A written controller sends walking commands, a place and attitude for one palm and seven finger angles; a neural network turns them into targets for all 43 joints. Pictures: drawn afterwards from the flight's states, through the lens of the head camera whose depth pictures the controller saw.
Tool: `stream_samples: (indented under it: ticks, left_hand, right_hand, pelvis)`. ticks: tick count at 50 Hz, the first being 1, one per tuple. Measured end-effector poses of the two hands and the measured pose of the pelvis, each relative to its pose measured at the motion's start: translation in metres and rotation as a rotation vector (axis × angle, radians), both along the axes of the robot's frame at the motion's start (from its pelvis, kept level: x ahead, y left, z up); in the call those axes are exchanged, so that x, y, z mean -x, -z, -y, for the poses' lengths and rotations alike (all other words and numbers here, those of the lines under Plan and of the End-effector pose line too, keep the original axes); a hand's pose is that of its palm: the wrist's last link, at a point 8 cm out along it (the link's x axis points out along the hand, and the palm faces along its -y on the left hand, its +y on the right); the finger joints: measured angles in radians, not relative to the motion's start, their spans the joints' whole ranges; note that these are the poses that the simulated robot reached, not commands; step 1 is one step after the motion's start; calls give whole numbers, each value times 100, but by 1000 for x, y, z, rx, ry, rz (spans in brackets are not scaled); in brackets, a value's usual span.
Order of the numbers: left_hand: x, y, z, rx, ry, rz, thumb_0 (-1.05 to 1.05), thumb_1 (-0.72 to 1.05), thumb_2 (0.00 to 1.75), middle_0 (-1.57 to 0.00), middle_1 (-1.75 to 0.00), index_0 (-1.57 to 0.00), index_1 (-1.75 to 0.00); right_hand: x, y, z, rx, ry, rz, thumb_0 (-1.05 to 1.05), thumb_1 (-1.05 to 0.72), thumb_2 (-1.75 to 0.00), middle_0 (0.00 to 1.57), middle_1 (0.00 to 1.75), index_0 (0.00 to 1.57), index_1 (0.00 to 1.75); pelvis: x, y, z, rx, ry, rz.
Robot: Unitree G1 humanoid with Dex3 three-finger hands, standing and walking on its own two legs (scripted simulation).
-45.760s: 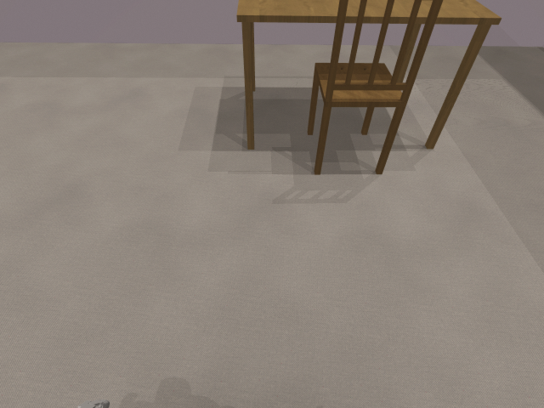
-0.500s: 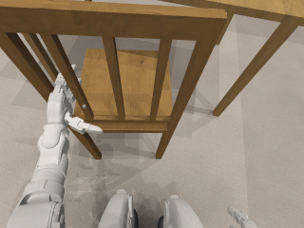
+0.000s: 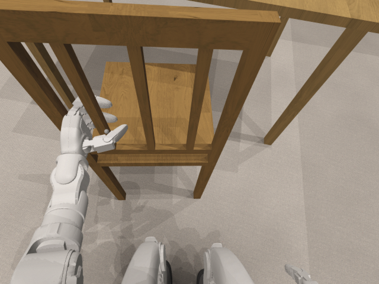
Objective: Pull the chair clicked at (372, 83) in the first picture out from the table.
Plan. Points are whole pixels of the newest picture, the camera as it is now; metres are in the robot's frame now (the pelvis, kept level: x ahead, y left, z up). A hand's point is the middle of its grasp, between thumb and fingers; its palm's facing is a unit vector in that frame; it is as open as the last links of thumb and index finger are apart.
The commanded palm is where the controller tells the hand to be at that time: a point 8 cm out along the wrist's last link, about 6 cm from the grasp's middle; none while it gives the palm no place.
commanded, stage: hook a spindle and tug to test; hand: left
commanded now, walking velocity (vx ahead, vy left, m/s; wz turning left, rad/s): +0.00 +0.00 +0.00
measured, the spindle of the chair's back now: (145, 110) +0.46 +0.09 +0.05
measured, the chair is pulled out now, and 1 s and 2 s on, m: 0.18 0.22 0.31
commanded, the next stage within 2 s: step backward, pulling the chair out in 0.76 s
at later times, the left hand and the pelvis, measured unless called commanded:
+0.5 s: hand (107, 140) +0.40 +0.17 +0.02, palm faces +0.03 -1.00 -0.02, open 5.3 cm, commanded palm +0.37 +0.22 +0.02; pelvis +0.01 +0.00 +0.00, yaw +0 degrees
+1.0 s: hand (105, 147) +0.38 +0.17 +0.03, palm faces +0.09 -0.99 -0.14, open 5.4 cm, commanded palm +0.35 +0.22 +0.03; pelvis +0.01 +0.00 +0.05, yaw +0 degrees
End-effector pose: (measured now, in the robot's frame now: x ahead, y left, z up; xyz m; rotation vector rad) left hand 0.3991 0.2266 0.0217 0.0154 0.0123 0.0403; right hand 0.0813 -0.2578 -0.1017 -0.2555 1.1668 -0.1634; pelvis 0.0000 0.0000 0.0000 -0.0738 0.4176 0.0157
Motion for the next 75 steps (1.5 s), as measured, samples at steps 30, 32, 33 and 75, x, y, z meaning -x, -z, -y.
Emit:
stream_samples:
  ticks: [30, 32, 33, 75]
  left_hand:
    - [27, 0, 5, -1, 11, 1, 1, 74, 80, -42, -140, -42, -144]
    - [30, 0, 5, -1, 11, -1, 1, 74, 80, -42, -140, -42, -144]
    - [31, 0, 5, -1, 11, -2, 1, 74, 80, -42, -140, -42, -144]
    - [93, -35, 30, -108, -66, -465, 5, 73, 79, -34, -119, -49, -145]
  right_hand:
    - [-41, -7, -4, -24, -30, 89, 1, -91, -90, 20, 30, 20, 30]
    - [-44, -8, -4, -25, -34, 99, 1, -91, -90, 20, 30, 20, 30]
    - [-45, -8, -4, -25, -36, 104, 1, -91, -90, 20, 30, 20, 30]
    - [20, -91, 4, 28, 128, 22, 0, -91, -90, 20, 30, 20, 30]
  pelvis:
    - [-11, -5, 2, -9, 7, 10]
    - [-11, -5, 2, -9, 6, 11]
    - [-11, -5, 2, -10, 6, 12]
    - [11, -104, 3, -37, 41, 335]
